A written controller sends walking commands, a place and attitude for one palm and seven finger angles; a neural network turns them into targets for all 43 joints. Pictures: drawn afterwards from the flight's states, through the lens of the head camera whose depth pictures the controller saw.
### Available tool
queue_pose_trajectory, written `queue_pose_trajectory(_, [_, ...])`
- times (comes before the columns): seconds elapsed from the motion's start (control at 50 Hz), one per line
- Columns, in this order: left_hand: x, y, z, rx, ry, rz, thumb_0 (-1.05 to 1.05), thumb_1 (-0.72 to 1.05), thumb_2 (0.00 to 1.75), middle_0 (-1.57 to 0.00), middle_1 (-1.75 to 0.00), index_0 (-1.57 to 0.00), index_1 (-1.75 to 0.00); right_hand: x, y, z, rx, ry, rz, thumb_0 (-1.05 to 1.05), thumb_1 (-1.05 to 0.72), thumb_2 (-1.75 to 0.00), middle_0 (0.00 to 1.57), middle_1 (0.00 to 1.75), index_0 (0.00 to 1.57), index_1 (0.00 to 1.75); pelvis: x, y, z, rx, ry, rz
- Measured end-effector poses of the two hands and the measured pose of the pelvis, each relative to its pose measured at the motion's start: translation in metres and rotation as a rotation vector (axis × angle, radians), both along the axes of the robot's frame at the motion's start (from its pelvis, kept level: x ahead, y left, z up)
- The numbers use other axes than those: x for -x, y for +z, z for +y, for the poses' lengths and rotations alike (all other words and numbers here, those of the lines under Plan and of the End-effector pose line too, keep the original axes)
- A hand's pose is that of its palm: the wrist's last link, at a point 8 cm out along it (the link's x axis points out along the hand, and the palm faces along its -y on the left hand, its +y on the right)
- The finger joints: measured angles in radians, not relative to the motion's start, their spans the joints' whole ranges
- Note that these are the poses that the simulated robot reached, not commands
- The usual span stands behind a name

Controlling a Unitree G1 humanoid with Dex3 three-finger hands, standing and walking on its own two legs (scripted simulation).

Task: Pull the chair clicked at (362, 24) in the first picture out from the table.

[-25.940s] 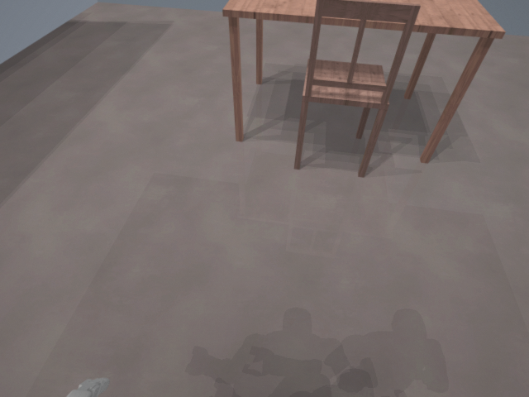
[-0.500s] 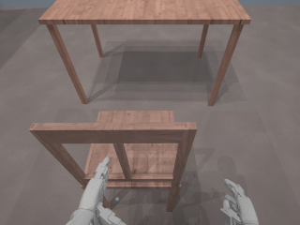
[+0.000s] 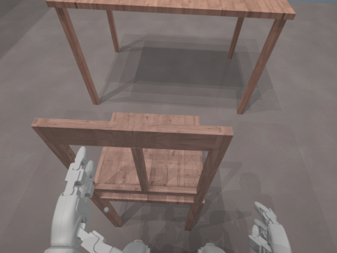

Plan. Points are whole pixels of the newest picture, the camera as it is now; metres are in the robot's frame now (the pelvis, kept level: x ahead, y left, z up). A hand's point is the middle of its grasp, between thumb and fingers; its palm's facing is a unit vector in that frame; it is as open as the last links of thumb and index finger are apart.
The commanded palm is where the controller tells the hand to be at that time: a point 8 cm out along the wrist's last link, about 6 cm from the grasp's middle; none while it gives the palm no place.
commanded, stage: draw the hand back to the body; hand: left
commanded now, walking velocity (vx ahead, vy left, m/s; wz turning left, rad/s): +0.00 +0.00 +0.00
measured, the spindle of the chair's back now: (141, 170) +0.32 +0.09 -0.02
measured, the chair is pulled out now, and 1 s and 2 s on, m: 0.65 0.65 0.65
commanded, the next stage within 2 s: step back with the hand held close in 1.36 s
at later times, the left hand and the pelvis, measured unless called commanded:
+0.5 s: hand (59, 202) +0.19 +0.20 +0.13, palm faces +0.23 -0.91 -0.34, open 15.9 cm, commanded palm +0.16 +0.24 +0.17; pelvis +0.02 +0.00 +0.04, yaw +0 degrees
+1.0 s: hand out of the picture +0.23 +0.25 +0.24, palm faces +0.48 -0.76 -0.44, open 9.2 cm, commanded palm +0.18 +0.29 +0.25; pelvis +0.04 -0.01 +0.07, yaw -1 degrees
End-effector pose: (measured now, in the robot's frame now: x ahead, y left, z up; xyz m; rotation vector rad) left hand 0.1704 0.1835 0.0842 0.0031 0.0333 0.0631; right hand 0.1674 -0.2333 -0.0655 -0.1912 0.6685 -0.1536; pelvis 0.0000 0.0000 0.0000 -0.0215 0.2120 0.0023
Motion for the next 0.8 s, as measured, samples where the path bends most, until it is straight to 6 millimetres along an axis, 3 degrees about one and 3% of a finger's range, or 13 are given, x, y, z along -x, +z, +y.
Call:
queue_pose_trajectory(0.06, [-0.003,0.009,0.005,-0.042,-0.02,-0.088,-0.01,-0.54,0.21,0.0,0.0,0.0,0.0,-0.003,-0.011,0.004,-0.031,0.005,0.011,0.01,-0.9,-0.9,0.2,0.3,0.2,0.3,0.002,-0.006,0.001,0.003,-0.003,0.005])
queue_pose_trajectory(0.18, [0.003,0.008,0.004,-0.058,-0.096,0.072,-0.01,-0.55,0.2,0.0,0.0,0.0,0.0,-0.007,-0.009,0.013,-0.082,-0.033,0.011,0.01,-0.9,-0.9,0.2,0.3,0.2,0.3,-0.002,0.002,0.003,-0.004,-0.011,-0.019])
queue_pose_trajectory(0.3, [0.006,0.048,0.027,-0.089,-0.001,-0.018,-0.01,-0.51,0.22,-0.01,-0.01,-0.01,-0.01,-0.014,0.008,0.013,-0.075,-0.043,-0.022,0.01,-0.9,-0.9,0.2,0.3,0.2,0.3,-0.011,0.015,0.001,-0.001,-0.002,-0.047])
queue_pose_trajectory(0.34, [0.005,0.058,0.037,-0.183,0.052,-0.016,-0.01,-0.48,0.24,-0.02,-0.02,-0.01,-0.01,-0.016,0.013,0.012,-0.058,-0.039,-0.014,0.01,-0.9,-0.9,0.2,0.3,0.2,0.3,-0.013,0.019,0.0,-0.002,-0.005,-0.064])
queue_pose_trajectory(0.52, [0.013,0.07,0.058,-0.333,0.209,0.144,-0.01,-0.23,0.36,-0.05,-0.07,-0.05,-0.07,-0.027,0.04,0.007,-0.017,-0.03,-0.03,0.01,-0.9,-0.9,0.2,0.3,0.2,0.3,-0.023,0.042,0.001,-0.007,-0.004,-0.151])
queue_pose_trajectory(0.7, [0.003,0.122,0.079,-0.429,0.318,0.0,0.0,0.09,0.51,-0.1,-0.14,-0.09,-0.13,-0.037,0.052,0.013,-0.032,0.01,-0.054,0.01,-0.9,-0.9,0.2,0.3,0.2,0.3,-0.029,0.057,0.0,-0.013,-0.004,-0.217])
queue_pose_trajectory(0.8, [-0.004,0.138,0.086,-0.45,0.352,-0.049,0.0,0.27,0.6,-0.12,-0.17,-0.12,-0.17,-0.04,0.053,0.014,-0.049,0.018,-0.046,0.01,-0.9,-0.9,0.2,0.3,0.2,0.3,-0.031,0.063,-0.002,-0.017,-0.012,-0.237])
